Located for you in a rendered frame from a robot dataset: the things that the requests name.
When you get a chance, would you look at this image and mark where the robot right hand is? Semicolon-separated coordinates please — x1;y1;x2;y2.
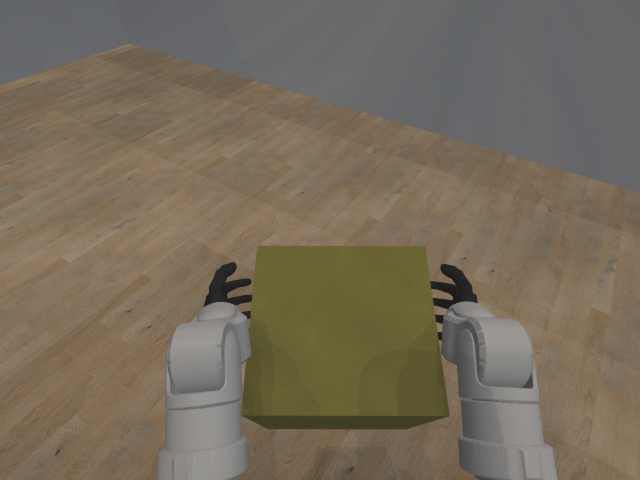
430;264;478;341

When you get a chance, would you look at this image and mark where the robot left hand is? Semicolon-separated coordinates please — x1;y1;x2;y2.
204;262;252;319

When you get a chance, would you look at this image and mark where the robot left forearm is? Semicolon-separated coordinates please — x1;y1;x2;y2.
156;302;251;480

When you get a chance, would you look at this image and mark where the robot right forearm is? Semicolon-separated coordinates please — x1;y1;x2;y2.
441;301;558;480

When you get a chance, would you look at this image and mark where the carton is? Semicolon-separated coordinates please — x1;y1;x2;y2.
241;246;450;429

